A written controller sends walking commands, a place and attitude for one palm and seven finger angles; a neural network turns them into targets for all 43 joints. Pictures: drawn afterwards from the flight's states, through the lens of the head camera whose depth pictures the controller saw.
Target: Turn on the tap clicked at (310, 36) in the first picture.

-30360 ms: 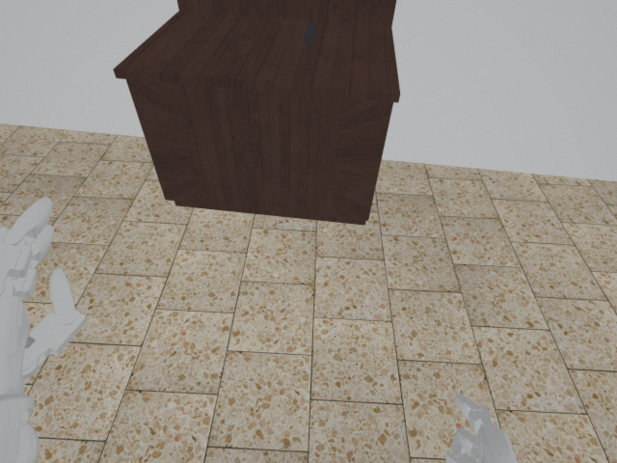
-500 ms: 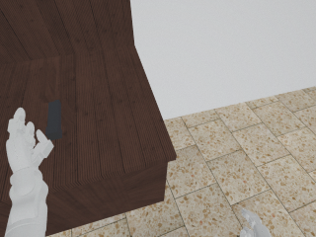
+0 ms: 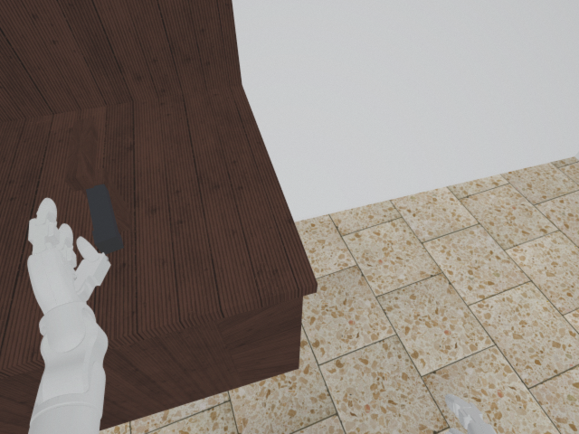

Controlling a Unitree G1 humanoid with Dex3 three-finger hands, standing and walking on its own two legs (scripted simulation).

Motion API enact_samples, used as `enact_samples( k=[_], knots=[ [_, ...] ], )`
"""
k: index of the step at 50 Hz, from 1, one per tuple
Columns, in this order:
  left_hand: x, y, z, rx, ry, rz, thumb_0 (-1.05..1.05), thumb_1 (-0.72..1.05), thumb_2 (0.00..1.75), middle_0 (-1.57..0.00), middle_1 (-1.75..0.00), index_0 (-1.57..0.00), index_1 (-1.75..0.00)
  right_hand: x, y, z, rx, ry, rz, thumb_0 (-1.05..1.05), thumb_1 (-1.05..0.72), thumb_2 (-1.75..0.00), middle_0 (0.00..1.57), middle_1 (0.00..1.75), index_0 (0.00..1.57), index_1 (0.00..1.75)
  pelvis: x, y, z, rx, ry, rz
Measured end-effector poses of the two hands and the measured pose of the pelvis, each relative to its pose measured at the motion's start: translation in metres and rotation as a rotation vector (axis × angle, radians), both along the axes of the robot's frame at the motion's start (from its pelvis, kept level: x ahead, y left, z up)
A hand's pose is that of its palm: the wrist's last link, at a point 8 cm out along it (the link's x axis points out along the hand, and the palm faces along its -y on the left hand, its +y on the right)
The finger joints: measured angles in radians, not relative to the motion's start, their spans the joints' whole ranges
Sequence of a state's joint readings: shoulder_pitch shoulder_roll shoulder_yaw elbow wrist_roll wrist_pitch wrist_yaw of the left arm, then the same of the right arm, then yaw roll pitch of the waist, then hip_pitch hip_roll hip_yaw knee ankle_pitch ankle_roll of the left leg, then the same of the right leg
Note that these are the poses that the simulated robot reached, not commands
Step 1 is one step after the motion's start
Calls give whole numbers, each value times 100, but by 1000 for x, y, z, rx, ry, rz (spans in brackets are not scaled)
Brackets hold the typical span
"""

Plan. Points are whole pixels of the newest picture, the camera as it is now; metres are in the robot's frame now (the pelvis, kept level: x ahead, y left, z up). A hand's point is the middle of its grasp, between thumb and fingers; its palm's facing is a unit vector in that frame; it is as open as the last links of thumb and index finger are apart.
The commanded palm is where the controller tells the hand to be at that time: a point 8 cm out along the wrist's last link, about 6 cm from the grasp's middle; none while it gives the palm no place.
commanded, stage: push the lever round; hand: left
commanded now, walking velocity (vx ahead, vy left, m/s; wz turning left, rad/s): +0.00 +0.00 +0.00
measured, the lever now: (108, 239) +0.35 +0.28 +0.07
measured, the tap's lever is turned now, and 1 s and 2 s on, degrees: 11 33 64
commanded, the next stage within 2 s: none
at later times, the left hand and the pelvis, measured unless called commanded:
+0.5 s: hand (124, 254) +0.33 +0.25 +0.07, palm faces +0.65 -0.75 -0.07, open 7.7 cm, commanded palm +0.29 +0.27 +0.07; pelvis +0.00 +0.00 +0.00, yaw +0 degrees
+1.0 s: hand (150, 243) +0.35 +0.22 +0.07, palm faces +0.73 -0.68 -0.08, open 7.7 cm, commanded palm +0.30 +0.23 +0.07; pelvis +0.00 +0.00 +0.00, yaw +0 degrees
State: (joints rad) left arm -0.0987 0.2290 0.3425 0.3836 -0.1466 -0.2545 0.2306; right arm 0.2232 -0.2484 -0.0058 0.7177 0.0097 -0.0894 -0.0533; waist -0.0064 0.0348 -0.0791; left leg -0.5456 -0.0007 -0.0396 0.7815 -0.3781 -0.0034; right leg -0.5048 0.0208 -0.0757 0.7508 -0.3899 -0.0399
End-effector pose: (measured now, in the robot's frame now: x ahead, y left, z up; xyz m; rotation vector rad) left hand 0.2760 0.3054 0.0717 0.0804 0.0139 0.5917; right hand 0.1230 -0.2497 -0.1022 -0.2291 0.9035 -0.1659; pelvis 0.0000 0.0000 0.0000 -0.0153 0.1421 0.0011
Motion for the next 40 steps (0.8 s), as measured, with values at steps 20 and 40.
enact_samples(
  k=[20,40],
  knots=[
    [4,-26,1,-4,-1,96,2,94,91,-15,-15,-15,-15,17,5,2,23,-15,27,1,-91,-89,20,30,20,30,5,-4,1,5,-7,2],
    [23,-58,1,-15,16,174,0,93,91,-15,-15,-15,-15,17,9,0,28,16,31,1,-91,-89,20,30,20,30,2,-4,2,6,-5,6]
  ],
)
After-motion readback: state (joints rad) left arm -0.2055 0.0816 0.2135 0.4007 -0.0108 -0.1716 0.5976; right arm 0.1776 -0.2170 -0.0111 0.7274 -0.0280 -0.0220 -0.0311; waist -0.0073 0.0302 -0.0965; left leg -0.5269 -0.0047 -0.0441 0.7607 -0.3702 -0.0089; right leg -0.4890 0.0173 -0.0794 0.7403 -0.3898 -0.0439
